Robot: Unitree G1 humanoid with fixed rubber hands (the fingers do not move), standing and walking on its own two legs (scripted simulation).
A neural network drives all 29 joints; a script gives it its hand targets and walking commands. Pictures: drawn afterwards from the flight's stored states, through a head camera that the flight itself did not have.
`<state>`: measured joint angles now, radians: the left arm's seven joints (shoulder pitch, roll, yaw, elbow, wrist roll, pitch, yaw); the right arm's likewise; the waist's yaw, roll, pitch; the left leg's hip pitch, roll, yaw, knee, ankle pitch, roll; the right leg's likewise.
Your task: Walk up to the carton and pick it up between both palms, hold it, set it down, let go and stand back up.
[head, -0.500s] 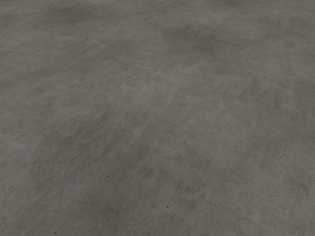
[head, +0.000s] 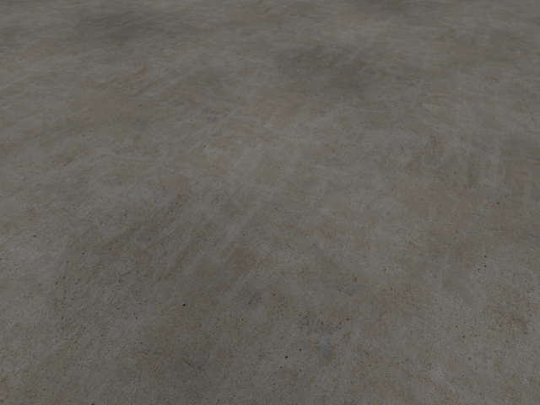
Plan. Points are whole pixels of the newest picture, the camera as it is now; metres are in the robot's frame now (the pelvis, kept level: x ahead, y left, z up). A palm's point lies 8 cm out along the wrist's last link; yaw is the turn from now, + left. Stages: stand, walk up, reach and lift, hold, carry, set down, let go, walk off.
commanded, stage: stand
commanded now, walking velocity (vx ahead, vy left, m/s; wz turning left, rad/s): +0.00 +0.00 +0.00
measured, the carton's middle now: out of the picture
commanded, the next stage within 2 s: walk up in 0.24 s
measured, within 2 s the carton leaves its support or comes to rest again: neither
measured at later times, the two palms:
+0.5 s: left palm out of the picture +0.08 +0.26 -0.11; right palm out of the picture +0.06 -0.27 -0.11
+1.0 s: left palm out of the picture +0.01 +0.38 -0.11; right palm out of the picture +0.02 -0.18 -0.08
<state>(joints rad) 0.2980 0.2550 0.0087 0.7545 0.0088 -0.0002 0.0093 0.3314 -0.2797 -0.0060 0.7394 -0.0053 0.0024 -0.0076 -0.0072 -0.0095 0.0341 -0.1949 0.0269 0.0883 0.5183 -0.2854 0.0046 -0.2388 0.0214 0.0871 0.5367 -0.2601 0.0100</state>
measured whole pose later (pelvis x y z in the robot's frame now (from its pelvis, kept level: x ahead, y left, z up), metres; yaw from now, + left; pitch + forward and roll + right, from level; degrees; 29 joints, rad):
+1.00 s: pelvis -0.10 +0.10 +0.00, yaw +2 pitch +0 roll -2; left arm 0.19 0.34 0.06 0.73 0.00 0.04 0.03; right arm 0.18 -0.29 -0.03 0.71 -0.02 0.07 0.01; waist -0.04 -0.03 0.08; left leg -0.34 0.01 -0.02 0.56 -0.22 0.03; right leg -0.47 0.10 0.00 1.12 -0.48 0.04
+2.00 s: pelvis -0.40 +0.22 +0.00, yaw +8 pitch -1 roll -2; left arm 0.20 0.32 0.08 0.77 -0.01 0.06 0.05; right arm 0.19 -0.30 -0.04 0.71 -0.02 0.07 -0.01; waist -0.03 -0.04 0.09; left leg -0.31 -0.07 -0.07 0.47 -0.13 0.07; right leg -0.27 0.09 0.02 0.84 -0.50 0.05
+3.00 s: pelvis -0.76 +0.26 -0.01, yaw +26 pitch -2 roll -1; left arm 0.20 0.26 0.05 0.76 -0.01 0.03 0.06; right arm 0.18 -0.34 -0.05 0.73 -0.02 0.09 0.01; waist -0.03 0.08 0.13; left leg -0.42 -0.14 -0.20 0.58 -0.19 -0.01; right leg -0.19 0.08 -0.04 0.53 -0.30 -0.06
